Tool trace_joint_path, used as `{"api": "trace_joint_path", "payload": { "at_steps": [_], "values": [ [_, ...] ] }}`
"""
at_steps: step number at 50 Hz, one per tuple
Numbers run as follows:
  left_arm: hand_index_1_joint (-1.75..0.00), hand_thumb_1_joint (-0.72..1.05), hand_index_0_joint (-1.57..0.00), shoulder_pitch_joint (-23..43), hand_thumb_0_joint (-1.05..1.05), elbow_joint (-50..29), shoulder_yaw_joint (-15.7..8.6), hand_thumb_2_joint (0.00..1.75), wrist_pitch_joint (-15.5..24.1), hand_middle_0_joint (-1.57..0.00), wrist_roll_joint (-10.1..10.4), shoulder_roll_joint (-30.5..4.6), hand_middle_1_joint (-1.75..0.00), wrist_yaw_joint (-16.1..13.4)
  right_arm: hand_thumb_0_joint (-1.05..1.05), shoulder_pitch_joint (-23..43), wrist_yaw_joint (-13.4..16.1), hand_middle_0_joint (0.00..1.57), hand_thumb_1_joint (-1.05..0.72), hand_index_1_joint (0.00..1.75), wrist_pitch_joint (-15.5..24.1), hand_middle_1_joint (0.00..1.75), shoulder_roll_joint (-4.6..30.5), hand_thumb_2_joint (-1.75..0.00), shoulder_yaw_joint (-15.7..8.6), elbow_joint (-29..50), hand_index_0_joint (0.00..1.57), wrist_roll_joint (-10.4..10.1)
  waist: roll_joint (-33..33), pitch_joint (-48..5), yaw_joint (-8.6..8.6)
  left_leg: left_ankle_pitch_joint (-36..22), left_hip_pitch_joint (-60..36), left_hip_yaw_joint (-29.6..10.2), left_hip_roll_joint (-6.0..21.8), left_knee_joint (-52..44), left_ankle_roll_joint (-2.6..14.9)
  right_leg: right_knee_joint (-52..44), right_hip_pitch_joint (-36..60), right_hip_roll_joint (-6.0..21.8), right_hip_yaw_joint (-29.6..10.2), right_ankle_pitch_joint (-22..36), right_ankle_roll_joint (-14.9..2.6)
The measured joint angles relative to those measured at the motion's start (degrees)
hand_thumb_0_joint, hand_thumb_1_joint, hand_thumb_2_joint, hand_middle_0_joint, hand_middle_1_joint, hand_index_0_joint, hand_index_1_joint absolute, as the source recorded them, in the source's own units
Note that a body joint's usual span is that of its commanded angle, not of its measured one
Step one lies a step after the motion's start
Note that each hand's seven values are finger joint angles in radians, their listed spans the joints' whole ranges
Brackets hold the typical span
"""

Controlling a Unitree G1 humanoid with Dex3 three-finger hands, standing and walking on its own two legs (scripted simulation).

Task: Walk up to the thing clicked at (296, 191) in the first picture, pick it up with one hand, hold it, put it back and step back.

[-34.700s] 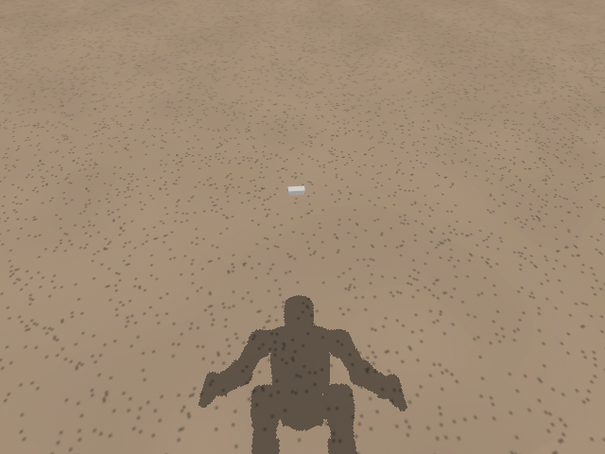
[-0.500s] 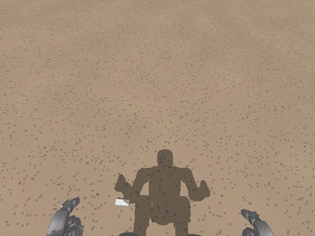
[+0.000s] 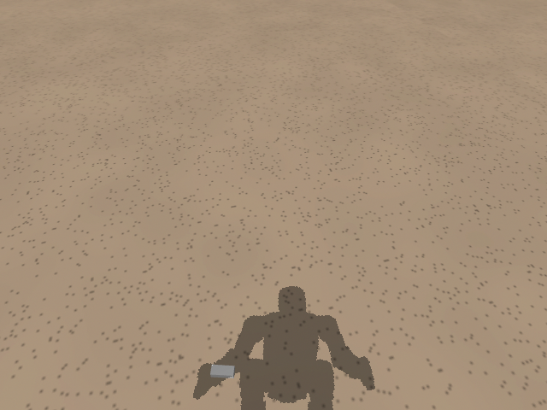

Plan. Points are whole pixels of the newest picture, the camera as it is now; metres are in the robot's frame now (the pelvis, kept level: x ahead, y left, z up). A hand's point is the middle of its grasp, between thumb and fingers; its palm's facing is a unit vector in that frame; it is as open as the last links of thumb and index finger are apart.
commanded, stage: stand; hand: left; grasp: from above
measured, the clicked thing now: (222, 371) +0.41 +0.19 -0.76
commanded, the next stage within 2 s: step back in 1.84 s
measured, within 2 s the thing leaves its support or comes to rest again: neither
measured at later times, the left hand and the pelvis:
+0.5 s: hand out of the picture +0.03 +0.22 -0.16, palm faces +0.03 -0.94 -0.33, open 7.4 cm; pelvis +0.00 -0.02 +0.00, yaw +0 degrees
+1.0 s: hand out of the picture +0.09 +0.20 -0.16, palm faces +0.02 -0.95 -0.30, open 7.4 cm; pelvis +0.03 -0.03 +0.01, yaw +0 degrees
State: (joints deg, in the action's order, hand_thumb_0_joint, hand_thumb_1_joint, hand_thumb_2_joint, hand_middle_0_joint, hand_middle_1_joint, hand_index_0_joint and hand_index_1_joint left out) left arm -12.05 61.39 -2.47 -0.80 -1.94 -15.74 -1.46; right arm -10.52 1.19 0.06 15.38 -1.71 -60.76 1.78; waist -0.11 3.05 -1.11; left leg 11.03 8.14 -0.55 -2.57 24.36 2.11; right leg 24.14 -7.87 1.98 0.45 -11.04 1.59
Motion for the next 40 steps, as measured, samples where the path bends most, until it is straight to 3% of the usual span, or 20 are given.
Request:
{"api": "trace_joint_path", "payload": {
  "at_steps": [20, 40],
  "values": [
    [-0.3, 0.91, -0.21, 0.3, 0.01, 4.7, 0.4, 0.9, 0.8, -0.2, 0.3, -1.1, -0.3, 0.3, 0.01, 0.7, -0.6, 0.2, -0.91, 0.3, -0.2, 0.3, 2.2, -0.9, 0.1, -3.4, 0.2, -0.6, 1.2, 0.1, 0.41, -1.9, -0.7, -0.8, 0.9, -3.2, -1.12, -2.6, 0.6, -0.9, 0.8, 1.5, -1.08],
    [-0.3, 0.91, -0.21, 4.4, 0.01, 5.1, 0.8, 0.9, 1.2, -0.2, 0.9, 0.1, -0.3, 0.6, 0.01, 1.9, -0.3, 0.2, -0.91, 0.3, 0.2, 0.3, 1.6, -0.9, 1.5, -4.9, 0.2, -1.0, 1.0, -0.2, 1.17, -1.4, -2.6, -1.1, 2.4, -5.3, -2.31, -5.4, 2.6, -2.4, 1.0, 1.4, -2.21]
  ]
}}
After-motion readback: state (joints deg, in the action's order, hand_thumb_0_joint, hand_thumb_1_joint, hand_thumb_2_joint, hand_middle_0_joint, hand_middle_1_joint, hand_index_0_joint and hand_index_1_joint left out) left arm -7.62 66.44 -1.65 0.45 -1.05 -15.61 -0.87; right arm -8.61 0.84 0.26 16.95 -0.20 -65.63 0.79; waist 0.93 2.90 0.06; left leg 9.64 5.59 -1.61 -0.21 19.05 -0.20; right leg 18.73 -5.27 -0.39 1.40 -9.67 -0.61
